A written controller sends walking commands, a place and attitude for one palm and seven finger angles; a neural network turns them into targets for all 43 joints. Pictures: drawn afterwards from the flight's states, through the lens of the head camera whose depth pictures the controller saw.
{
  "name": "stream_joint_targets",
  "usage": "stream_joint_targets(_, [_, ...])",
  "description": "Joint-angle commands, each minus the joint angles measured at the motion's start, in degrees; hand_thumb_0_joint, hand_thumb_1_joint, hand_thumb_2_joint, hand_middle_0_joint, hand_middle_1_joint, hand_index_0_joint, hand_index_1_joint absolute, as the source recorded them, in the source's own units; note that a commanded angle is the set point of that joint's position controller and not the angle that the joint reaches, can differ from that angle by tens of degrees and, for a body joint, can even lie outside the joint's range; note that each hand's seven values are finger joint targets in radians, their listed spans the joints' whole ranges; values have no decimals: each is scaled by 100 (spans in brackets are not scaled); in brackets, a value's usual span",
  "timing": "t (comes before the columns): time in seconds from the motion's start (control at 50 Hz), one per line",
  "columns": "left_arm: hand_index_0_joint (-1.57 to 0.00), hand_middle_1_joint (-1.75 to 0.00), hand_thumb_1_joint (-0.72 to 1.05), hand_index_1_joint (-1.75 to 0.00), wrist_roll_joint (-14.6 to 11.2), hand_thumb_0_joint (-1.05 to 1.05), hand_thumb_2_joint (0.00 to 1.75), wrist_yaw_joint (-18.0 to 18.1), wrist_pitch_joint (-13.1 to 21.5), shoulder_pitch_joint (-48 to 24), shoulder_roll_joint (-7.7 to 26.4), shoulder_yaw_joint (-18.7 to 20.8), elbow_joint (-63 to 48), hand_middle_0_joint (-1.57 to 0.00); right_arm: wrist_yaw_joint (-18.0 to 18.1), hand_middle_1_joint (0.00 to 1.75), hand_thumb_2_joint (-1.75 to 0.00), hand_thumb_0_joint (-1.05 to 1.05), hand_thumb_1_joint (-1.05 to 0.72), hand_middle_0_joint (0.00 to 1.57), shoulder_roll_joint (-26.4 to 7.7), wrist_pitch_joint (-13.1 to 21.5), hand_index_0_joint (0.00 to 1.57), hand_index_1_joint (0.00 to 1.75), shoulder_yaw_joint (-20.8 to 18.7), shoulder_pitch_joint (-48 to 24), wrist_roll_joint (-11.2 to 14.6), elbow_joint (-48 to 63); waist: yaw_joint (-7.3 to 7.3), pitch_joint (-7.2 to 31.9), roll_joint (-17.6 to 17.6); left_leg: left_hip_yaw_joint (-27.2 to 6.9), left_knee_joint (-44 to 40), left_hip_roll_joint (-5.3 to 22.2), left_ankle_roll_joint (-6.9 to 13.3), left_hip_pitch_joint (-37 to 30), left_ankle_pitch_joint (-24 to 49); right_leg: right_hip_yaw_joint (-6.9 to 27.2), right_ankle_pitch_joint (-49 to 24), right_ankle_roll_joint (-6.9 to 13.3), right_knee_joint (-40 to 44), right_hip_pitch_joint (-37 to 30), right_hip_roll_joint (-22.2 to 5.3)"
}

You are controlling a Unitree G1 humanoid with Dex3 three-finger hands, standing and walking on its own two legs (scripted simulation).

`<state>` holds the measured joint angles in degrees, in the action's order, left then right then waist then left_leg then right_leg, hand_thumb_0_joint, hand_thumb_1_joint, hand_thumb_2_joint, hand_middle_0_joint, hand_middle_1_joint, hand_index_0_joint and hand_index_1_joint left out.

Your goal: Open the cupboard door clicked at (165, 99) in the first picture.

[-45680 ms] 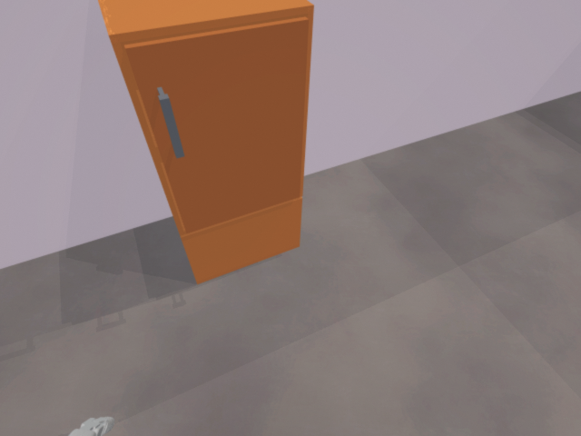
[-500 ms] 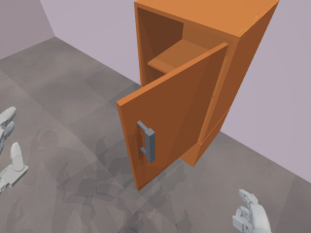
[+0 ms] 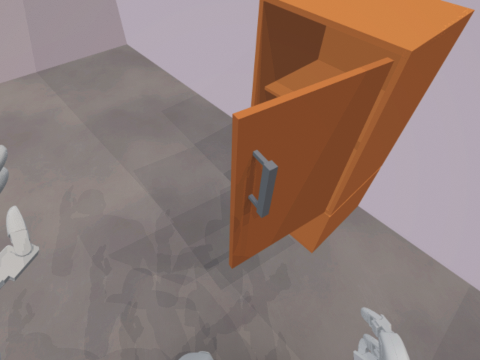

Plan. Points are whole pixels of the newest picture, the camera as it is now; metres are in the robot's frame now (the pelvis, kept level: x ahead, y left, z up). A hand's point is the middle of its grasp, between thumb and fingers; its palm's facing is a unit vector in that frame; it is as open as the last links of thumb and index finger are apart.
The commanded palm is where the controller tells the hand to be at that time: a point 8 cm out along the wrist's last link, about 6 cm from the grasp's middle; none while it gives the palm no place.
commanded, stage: step back with the hand held close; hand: left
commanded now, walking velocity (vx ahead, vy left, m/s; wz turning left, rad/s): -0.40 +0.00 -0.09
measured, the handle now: (260, 185) +0.45 +0.00 +0.01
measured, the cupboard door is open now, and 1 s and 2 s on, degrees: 80 80 80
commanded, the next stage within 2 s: stop stepping back and stand still in 0.20 s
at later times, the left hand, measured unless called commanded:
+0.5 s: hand (58, 316) +0.13 +0.19 +0.18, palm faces +0.22 -0.81 -0.54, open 7.4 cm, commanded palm +0.08 +0.25 +0.19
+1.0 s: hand (20, 351) +0.10 +0.21 +0.18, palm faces +0.32 -0.82 -0.47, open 7.4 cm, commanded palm +0.04 +0.25 +0.19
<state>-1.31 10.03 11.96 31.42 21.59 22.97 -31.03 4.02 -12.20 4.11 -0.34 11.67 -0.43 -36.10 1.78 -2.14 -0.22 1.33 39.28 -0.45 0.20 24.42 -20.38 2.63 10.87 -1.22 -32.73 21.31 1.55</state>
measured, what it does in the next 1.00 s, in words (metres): walks backwards: right foot, then left foot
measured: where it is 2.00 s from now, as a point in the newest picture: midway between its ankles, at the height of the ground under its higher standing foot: outside the picture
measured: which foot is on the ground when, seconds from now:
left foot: down 0.00-0.42, up 0.44-0.56, down 0.58-1.00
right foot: down 0.00-0.04, up 0.06-0.36, down 0.38-1.00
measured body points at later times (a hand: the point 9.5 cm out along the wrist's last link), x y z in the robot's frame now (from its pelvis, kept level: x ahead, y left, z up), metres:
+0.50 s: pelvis -0.10 -0.03 +0.01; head -0.08 -0.02 +0.45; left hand +0.11 +0.24 +0.21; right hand +0.03 -0.28 -0.08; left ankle +0.02 +0.08 -0.70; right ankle -0.24 -0.11 -0.72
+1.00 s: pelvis -0.14 -0.02 +0.01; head -0.14 -0.03 +0.46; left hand +0.07 +0.26 +0.20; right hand -0.03 -0.28 -0.09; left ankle -0.04 +0.07 -0.72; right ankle -0.24 -0.11 -0.72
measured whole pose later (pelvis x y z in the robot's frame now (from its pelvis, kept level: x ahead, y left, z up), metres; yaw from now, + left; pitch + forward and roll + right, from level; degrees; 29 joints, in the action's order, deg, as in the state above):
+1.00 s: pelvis -0.14 -0.02 +0.01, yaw -8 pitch -1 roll +0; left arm -2.9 8.4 12.2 30.9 24.5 24.0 -23.9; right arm 5.2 -11.3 6.7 0.7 15.1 -0.2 -37.7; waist -0.7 0.8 -0.7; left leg 1.7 28.4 0.3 1.0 20.2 -7.3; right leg -0.7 22.8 1.8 -26.8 3.1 2.2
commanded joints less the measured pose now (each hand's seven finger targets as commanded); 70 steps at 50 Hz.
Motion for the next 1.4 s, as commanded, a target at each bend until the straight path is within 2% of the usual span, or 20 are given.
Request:
stream_joint_targets(0.0, [-20,-30,90,-30,40,0,90,147,379,-1008,1447,880,-1231,-20,212,30,-90,0,-90,20,-888,343,20,30,-303,-726,32,943,-206,251,-1140,-1369,-2285,1242,427,259,-206,32,425,-21,-140,-237,87])
stream_joint_targets(0.02, [-20,-30,90,-30,67,0,90,100,460,-773,1394,1034,-1248,-20,191,30,-90,0,-90,20,-825,417,20,30,-305,-713,12,938,-164,842,-1859,-2058,-3236,1873,704,1241,-1878,-155,973,-62,-1720,-1527,431])
stream_joint_targets(0.06, [-20,-30,90,-30,58,0,90,34,449,-688,1315,1084,-1335,-20,98,30,-90,0,-90,20,-730,526,20,30,-415,-628,-72,943,-200,766,-1478,-2360,-3361,2171,1007,1488,-1897,132,1445,0,-3523,-1238,520])
stream_joint_targets(0.1, [-20,-30,90,-30,-66,0,90,58,420,-393,1237,998,-1377,-20,-1,30,-90,0,-90,20,-698,612,20,30,-442,-713,-63,831,-108,983,-763,-1701,-2660,1914,923,44,-482,140,1604,42,-3270,-239,309])
stream_joint_targets(0.26, [-20,-30,90,-30,-290,0,90,13,338,-362,1211,693,-1448,-20,-81,30,-90,0,-90,20,-644,658,20,30,-283,-502,-151,585,-179,1589,-1492,-838,-2918,1435,339,-1919,1254,-528,2031,192,-80,-595,414])
stream_joint_targets(0.32, [-20,-30,90,-30,-373,0,90,-90,408,60,1510,998,-1440,-20,-127,30,-90,0,-90,20,-584,490,20,30,-232,-524,-106,767,-117,1651,-1337,-240,-2309,969,49,-2008,1577,-562,791,315,1690,-1156,258])
stream_joint_targets(0.38, [-20,-30,90,-30,-405,0,90,-4,420,226,2011,1495,-1262,-20,-120,30,-90,0,-90,20,-547,272,20,30,-129,-668,-89,868,-170,1172,208,249,10,196,-227,-1625,506,811,446,798,2328,303,-1509])
stream_joint_targets(0.42, [-20,-30,90,-30,-350,0,90,14,279,386,1802,1317,-1134,-20,-85,30,-90,0,-90,20,-544,267,20,30,-143,-580,70,925,-143,1073,1167,-74,1006,18,-108,-63,220,742,-2504,782,1337,-943,-1546])
stream_joint_targets(0.46, [-20,-30,90,-30,-271,0,90,30,168,351,1573,1174,-884,-20,-25,30,-90,0,-90,20,-487,256,20,30,-62,-576,113,947,-213,969,825,21,474,123,-16,329,393,494,-3640,721,856,-1665,-1491])
stream_joint_targets(0.58, [-20,-30,90,-30,-163,0,90,17,236,-532,1423,779,-277,-20,101,30,-90,0,-90,20,-881,420,20,30,-254,-259,138,765,-312,853,93,-444,-824,539,538,-2034,3390,-92,-2474,-295,83,-521,-440])
stream_joint_targets(0.62, [-20,-30,90,-30,-139,0,90,-22,282,-325,1409,752,-554,-20,79,30,-90,0,-90,20,-774,406,20,30,-166,-357,107,788,-276,843,-567,-816,-1062,662,609,-1562,3406,-250,-1187,-189,111,-709,-267])
stream_joint_targets(0.68, [-20,-30,90,-30,-147,0,90,-54,352,-63,1424,865,-899,-20,48,30,-90,0,-90,20,-755,490,20,30,-191,-461,73,869,-246,334,-591,-848,-1521,600,284,-736,1056,-127,683,183,1092,-804,-309])
stream_joint_targets(0.78, [-20,-30,90,-30,-219,0,90,-6,423,188,1473,1053,-785,-20,48,30,-90,0,-90,20,-655,453,20,30,-234,-267,47,827,-309,273,114,-238,-470,187,-18,-1099,879,668,645,648,1803,-261,-1081])
stream_joint_targets(0.9, [-20,-30,90,-30,-183,0,90,-72,386,-405,1311,755,-397,-20,198,30,-90,0,-90,20,-710,615,20,30,-182,-299,23,759,-279,394,-713,-977,-1786,762,244,-1749,1512,-214,516,95,1062,-431,-109])
stream_joint_targets(0.98, [-20,-30,90,-30,-141,0,90,-98,293,-415,1137,557,-442,-20,187,30,-90,0,-90,20,-671,672,20,30,-134,-379,7,793,-236,303,-508,-849,-2265,631,157,-1344,155,-187,946,180,1433,-740,-76])
stream_joint_targets(1.06, [-20,-30,90,-30,-159,0,90,-89,223,-218,1193,614,-671,-20,145,30,-90,0,-90,20,-616,635,20,30,-137,-420,-7,833,-234,476,-233,-403,-1673,363,24,-1704,756,30,921,307,1878,-531,-309])
stream_joint_targets(1.08, [-20,-30,90,-30,385,0,90,-849,-699,-714,130,-1569,4038,-20,-371,30,-90,0,-90,20,-1671,681,20,30,-381,-600,23,-682,-349,305,-186,-759,-491,695,227,-968,2672,-193,-480,413,721,-286,-704])
stream_joint_targets(1.12, [-20,-30,90,-30,311,0,90,-955,-1122,-813,5,-1632,4265,-20,-336,30,-90,0,-90,20,-1314,211,20,30,-388,-73,13,-676,-222,840,302,-769,-411,724,299,-1286,2839,43,-310,444,631,-384,-651])
stream_joint_targets(1.2, [-20,-30,90,-30,321,0,90,-942,-1167,-1431,117,-1754,5518,-20,-319,30,-90,0,-90,20,-1150,-157,20,30,-236,-299,-73,-764,-238,309,1294,-792,-270,482,334,-841,2178,171,-409,629,750,-411,-820])
stream_joint_targets(1.38, [-20,-30,90,-30,174,0,90,-845,-1282,-1006,-239,-2016,8468,-20,-230,30,-90,0,-90,20,-677,-496,20,30,-63,-186,-116,-1773,-119,-96,-1186,-1171,-1691,548,319,-860,1174,20,782,520,1104,-1168,-538])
